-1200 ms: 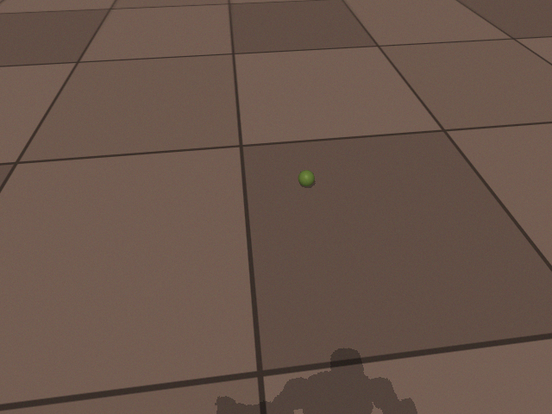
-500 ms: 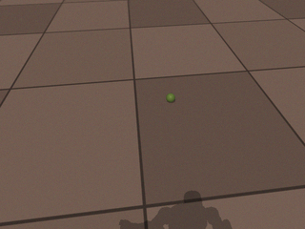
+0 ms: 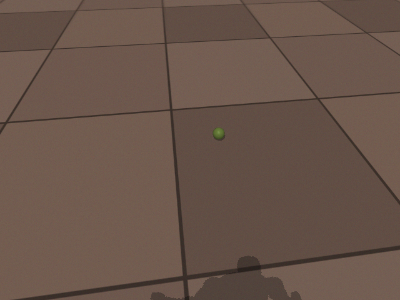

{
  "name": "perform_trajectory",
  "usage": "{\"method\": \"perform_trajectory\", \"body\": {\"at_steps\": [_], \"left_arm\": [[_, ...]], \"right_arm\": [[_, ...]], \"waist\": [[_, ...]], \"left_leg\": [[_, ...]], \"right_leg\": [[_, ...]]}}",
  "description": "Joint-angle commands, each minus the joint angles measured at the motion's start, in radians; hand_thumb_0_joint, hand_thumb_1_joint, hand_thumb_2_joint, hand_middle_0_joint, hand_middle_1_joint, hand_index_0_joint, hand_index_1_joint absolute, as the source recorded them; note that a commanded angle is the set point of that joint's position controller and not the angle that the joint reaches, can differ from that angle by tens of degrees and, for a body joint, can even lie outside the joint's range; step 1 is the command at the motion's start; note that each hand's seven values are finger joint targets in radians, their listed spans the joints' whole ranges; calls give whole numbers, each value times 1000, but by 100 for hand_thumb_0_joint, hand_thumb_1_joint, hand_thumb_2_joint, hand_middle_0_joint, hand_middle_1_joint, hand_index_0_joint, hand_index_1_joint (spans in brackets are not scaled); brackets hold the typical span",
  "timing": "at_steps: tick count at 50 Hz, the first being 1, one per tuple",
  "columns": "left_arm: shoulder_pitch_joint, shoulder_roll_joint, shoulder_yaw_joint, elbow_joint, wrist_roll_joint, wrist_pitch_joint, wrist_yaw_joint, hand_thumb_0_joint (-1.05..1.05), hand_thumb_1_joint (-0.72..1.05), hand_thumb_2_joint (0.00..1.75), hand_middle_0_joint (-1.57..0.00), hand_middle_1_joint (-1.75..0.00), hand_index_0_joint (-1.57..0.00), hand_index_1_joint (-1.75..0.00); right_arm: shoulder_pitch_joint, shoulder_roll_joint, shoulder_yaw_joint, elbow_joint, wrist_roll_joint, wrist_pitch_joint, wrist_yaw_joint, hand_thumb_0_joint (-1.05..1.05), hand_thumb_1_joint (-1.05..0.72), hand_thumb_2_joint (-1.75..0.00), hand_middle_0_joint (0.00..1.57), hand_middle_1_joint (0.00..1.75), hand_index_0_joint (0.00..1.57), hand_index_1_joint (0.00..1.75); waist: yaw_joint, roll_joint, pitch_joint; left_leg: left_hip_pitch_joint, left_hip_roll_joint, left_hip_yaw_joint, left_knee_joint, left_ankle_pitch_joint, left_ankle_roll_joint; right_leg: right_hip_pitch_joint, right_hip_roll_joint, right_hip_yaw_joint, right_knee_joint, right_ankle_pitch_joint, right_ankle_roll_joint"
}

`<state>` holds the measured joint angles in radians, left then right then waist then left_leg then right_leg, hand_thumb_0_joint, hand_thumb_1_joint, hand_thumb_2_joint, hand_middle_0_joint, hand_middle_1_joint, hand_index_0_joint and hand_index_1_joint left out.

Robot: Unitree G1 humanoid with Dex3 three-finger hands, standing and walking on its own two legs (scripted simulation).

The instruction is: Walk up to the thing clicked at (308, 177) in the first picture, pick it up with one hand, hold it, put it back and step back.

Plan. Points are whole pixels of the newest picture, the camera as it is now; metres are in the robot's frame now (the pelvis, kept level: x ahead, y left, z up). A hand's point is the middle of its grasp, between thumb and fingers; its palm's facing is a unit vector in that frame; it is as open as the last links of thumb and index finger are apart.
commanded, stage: walk up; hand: left
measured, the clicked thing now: (218, 133) +1.34 -0.12 -0.74
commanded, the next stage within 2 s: none
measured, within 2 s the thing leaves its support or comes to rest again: neither
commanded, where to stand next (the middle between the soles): +0.99 -0.35 m, yaw -1 degrees
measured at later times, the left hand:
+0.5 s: hand out of the picture +0.17 +0.15 -0.15, palm faces -0.01 -0.94 -0.35, open 7.4 cm
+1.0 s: hand (172, 179) +0.50 +0.10 -0.14, palm faces -0.13 -0.92 -0.36, open 7.4 cm
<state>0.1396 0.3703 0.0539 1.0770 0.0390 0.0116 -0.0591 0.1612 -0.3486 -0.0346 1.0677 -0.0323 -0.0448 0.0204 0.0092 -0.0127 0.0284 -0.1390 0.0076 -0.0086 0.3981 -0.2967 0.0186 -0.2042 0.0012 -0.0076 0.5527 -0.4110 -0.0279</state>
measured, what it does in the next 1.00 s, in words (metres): walks ahead: right foot, then left foot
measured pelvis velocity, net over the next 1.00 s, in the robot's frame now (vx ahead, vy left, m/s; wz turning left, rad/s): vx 0.37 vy -0.18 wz -0.07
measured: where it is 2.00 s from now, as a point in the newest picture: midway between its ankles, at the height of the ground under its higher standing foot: (258, 210)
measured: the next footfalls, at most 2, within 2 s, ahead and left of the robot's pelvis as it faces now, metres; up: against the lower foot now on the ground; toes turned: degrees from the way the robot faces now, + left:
right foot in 0.24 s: +0.18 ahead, -0.22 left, +0.00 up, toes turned -6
left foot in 0.66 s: +0.36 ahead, -0.01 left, +0.00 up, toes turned +3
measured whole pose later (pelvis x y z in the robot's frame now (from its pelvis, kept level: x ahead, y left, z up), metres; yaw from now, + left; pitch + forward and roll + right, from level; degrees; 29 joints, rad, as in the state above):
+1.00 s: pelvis +0.37 -0.18 -0.02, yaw -4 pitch -3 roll +1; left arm 0.21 0.46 0.08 0.84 0.01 -0.03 -0.10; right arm 0.36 -0.42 -0.05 0.86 -0.01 -0.10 0.04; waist -0.03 -0.04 0.10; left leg -0.09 0.09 0.09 0.51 -0.37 -0.04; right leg -0.51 -0.11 0.02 0.70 -0.20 -0.02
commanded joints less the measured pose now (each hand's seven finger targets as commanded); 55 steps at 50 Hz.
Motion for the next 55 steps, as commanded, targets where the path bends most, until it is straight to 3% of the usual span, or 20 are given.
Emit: {"method": "perform_trajectory", "body": {"at_steps": [1,8,12,13,14,15,18,21,29,32,33,34,35,36,39,41,48,52,53,55], "left_arm": [[-161,230,76,-180,11,-30,-20,0,90,90,-20,-30,-20,-30],[-17,230,92,-189,-3,-28,-68,0,90,90,-20,-30,-20,-30],[294,295,131,-83,4,-49,-34,0,90,90,-20,-30,-20,-30],[390,373,154,-77,14,-54,-15,0,90,90,-20,-30,-20,-30],[308,420,153,-137,15,-59,-9,0,90,90,-20,-30,-20,-30],[167,452,147,-190,0,-61,-10,0,90,90,-20,-30,-20,-30],[64,352,114,-223,-20,-73,3,0,90,90,-20,-30,-20,-30],[67,316,102,-232,-21,-81,2,0,90,90,-20,-30,-20,-30],[153,312,87,-275,-16,-90,-6,0,90,90,-20,-30,-20,-30],[144,286,70,-297,-19,-85,-6,0,90,90,-20,-30,-20,-30],[173,234,53,-300,-24,-84,-3,0,90,90,-20,-30,-20,-30],[233,152,34,-312,-36,-81,0,0,90,90,-20,-30,-20,-30],[222,234,53,-301,-26,-71,8,0,90,90,-20,-30,-20,-30],[194,313,66,-290,-19,-66,17,0,90,90,-20,-30,-20,-30],[161,271,64,-272,-33,-80,9,0,90,90,-20,-30,-20,-30],[178,248,61,-271,-36,-75,-2,0,90,90,-20,-30,-20,-30],[74,219,70,-304,-30,-68,-46,0,90,90,-20,-30,-20,-30],[198,268,104,-248,-23,-67,-39,0,90,90,-20,-30,-20,-30],[295,314,128,-223,-19,-75,-27,0,90,90,-20,-30,-20,-30],[335,430,143,-256,-23,-90,-2,0,90,90,-20,-30,-20,-30]], "right_arm": [[91,-398,-123,-79,-6,-51,-26,0,-90,-90,20,30,20,30],[-62,-365,-125,-177,-18,-54,-9,0,-90,-90,20,30,20,30],[-51,-273,-95,-184,-24,-35,-9,0,-90,-90,20,30,20,30],[-18,-194,-64,-201,-16,-34,-6,0,-90,-90,20,30,20,30],[20,-208,-62,-218,12,-28,-2,0,-90,-90,20,30,20,30],[32,-304,-90,-205,7,-26,-5,0,-90,-90,20,30,20,30],[79,-327,-94,-144,30,-32,8,0,-90,-90,20,30,20,30],[152,-292,-92,-141,25,-27,27,0,-90,-90,20,30,20,30],[-8,-251,-90,-250,13,-48,39,0,-90,-90,20,30,20,30],[138,-261,-102,-226,11,-69,22,0,-90,-90,20,30,20,30],[276,-308,-123,-196,1,-77,6,0,-90,-90,20,30,20,30],[330,-391,-147,-207,-19,-83,-6,0,-90,-90,20,30,20,30],[310,-431,-157,-236,1,-80,-12,0,-90,-90,20,30,20,30],[267,-431,-161,-240,25,-76,-10,0,-90,-90,20,30,20,30],[194,-326,-111,-277,32,-80,-14,0,-90,-90,20,30,20,30],[194,-322,-102,-273,39,-89,-11,0,-90,-90,20,30,20,30],[120,-370,-108,-308,29,-90,0,0,-90,-90,20,30,20,30],[96,-345,-97,-313,29,-70,-5,0,-90,-90,20,30,20,30],[150,-296,-80,-305,25,-66,-7,0,-90,-90,20,30,20,30],[227,-246,-52,-321,41,-58,-10,0,-90,-90,20,30,20,30]], "waist": [[-68,94,103],[35,237,39],[168,-106,-62],[206,-383,-59],[153,-373,-33],[88,-276,47],[9,-121,108],[-5,-145,81],[55,-46,64],[-41,39,-31],[-98,172,-134],[-93,349,-191],[-100,226,-158],[-93,173,-104],[-48,63,13],[-26,103,30],[-7,204,25],[83,59,-61],[130,-108,-121],[115,-357,-114]], "left_leg": [[130,424,-512,-271,-417,237],[-99,248,-106,-191,-229,144],[-400,95,69,346,-257,86],[-563,-11,123,647,-377,62],[-607,-67,7,794,-316,19],[-540,15,-58,810,-259,14],[-443,101,-89,748,-100,22],[-354,97,-24,591,-44,8],[-278,66,59,232,82,-9],[42,13,94,90,145,22],[240,60,2,38,79,61],[406,318,-402,-19,-94,139],[371,436,-680,-141,-318,220],[332,478,-686,-133,-310,284],[132,321,-281,-98,166,202],[48,297,-153,-71,375,196],[-116,244,7,-67,208,160],[-208,207,49,185,174,112],[-269,150,91,465,205,84],[-580,-30,72,846,-222,20]], "right_leg": [[-518,-97,185,380,-25,-7],[-119,-114,38,113,62,16],[367,-5,-69,10,126,15],[406,-128,166,-155,-166,-27],[251,-351,640,-425,-546,-122],[98,-428,772,-485,-612,-208],[-42,-297,455,-391,-323,-168],[-74,-243,290,-369,-189,-178],[2,-220,162,-300,28,-175],[-74,-181,72,-33,345,-133],[-147,-103,4,248,395,-94],[-394,16,-37,484,24,-36],[-507,52,46,579,-132,-28],[-531,-26,125,636,-111,-32],[-452,-68,155,573,37,-10],[-384,-90,110,504,56,9],[-144,-99,-21,107,266,9],[147,-41,-80,62,263,-8],[290,-33,-43,8,156,-26],[364,-399,634,-302,-103,-160]]}}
